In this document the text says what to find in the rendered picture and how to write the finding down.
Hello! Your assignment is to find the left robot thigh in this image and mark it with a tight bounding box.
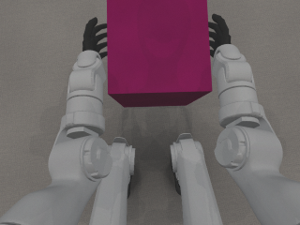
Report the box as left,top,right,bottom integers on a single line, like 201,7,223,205
89,142,136,225

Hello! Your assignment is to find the right robot hand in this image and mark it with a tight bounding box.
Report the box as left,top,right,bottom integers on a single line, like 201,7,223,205
208,13,232,57

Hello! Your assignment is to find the robot left forearm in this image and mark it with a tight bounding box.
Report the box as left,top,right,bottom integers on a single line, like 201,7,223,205
48,50,107,169

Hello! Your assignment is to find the left robot shin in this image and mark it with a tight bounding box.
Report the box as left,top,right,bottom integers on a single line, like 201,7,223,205
108,137,130,183

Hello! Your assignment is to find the carton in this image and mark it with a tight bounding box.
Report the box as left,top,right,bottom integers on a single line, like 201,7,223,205
107,0,213,108

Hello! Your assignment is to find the robot right upper arm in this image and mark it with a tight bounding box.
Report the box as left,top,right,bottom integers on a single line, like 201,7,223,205
214,125,300,225

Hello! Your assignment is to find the robot right forearm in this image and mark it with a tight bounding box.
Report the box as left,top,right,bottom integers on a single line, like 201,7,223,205
212,44,277,136

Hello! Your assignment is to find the robot left upper arm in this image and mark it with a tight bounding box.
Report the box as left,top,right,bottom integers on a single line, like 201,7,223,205
0,135,113,225

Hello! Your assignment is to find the left robot hand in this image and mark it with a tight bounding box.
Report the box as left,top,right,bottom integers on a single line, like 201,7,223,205
82,17,108,59

